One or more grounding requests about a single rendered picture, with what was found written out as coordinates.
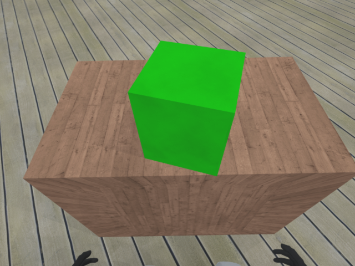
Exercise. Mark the right robot hand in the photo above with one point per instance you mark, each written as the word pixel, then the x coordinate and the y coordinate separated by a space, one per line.
pixel 294 258

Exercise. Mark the left robot hand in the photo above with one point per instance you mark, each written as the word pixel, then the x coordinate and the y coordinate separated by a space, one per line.
pixel 82 259

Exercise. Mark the carton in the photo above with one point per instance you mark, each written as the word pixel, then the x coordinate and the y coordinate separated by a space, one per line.
pixel 184 102

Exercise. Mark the pedestal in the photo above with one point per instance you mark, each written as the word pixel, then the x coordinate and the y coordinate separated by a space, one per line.
pixel 283 156

